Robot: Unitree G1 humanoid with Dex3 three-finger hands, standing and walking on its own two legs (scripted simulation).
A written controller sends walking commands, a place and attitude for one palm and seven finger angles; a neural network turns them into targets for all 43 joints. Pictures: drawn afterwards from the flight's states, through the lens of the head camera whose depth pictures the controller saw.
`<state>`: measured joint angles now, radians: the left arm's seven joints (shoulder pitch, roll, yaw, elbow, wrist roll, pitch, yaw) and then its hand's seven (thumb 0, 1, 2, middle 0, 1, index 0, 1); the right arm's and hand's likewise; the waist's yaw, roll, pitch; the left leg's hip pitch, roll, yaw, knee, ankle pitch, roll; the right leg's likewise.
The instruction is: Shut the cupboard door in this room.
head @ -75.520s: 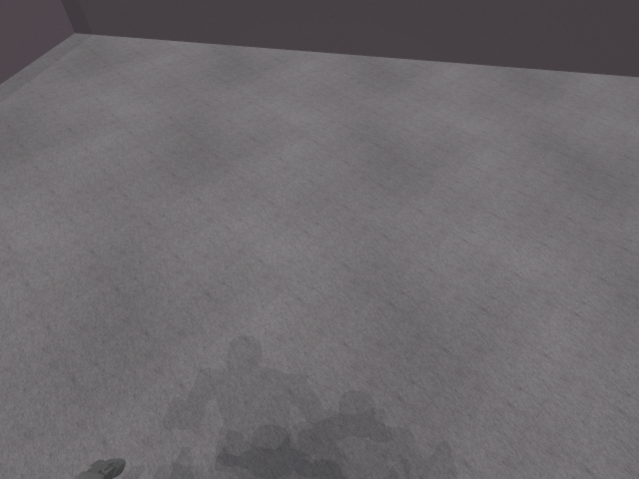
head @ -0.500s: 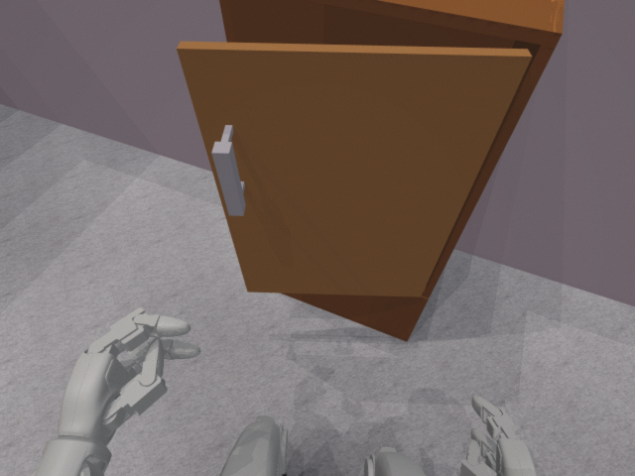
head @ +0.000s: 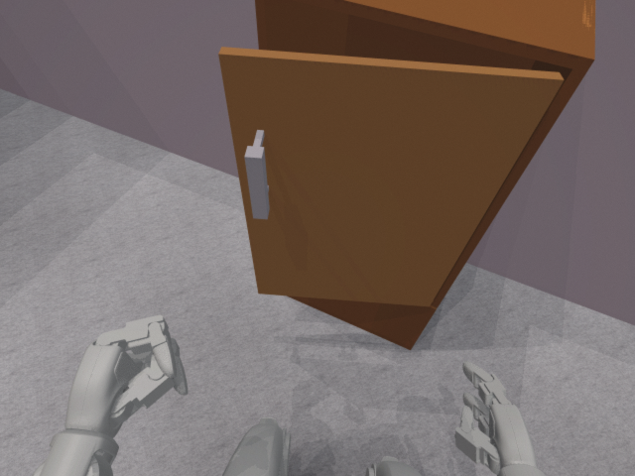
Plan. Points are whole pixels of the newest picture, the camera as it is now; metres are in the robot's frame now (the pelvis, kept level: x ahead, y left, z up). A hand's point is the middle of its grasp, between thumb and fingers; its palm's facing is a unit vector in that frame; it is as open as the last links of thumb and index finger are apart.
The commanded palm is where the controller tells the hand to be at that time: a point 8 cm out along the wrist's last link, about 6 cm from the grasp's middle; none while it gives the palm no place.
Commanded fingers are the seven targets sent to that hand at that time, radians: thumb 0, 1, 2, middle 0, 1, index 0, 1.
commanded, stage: raise the hand and make a fist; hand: left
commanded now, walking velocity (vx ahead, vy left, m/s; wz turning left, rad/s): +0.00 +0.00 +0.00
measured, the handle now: (260, 175) +0.51 +0.14 +0.06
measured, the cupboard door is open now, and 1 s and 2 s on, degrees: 21 21 21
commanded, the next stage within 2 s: bring the fist close to the handle in 0.64 s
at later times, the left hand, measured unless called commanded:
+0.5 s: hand (183, 362) +0.23 +0.17 +0.06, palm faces +0.00 -1.00 -0.03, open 3.1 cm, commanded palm +0.21 +0.23 +0.06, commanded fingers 0.00 0.90 0.90 -1.30 -1.50 -1.30 -1.50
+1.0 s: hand (211, 331) +0.26 +0.15 +0.06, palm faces -0.04 -1.00 -0.01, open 3.1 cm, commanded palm +0.26 +0.20 +0.06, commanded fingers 0.00 0.90 0.90 -1.30 -1.50 -1.30 -1.50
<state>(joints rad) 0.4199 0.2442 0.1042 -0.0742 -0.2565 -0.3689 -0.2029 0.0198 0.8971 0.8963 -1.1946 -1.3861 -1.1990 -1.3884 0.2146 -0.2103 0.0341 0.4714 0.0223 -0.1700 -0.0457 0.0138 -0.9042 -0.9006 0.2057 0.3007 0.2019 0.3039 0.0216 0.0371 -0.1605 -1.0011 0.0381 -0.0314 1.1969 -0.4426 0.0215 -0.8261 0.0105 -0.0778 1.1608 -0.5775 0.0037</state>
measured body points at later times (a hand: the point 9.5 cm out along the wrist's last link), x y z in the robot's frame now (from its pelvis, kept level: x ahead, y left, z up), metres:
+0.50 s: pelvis +0.00 -0.01 +0.00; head +0.05 -0.01 +0.45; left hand +0.22 +0.22 +0.07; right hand +0.18 -0.25 -0.07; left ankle +0.08 +0.10 -0.64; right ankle +0.00 -0.13 -0.64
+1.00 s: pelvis +0.00 -0.01 +0.00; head +0.06 -0.01 +0.45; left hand +0.26 +0.21 +0.06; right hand +0.19 -0.24 -0.08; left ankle +0.08 +0.10 -0.64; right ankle +0.00 -0.13 -0.64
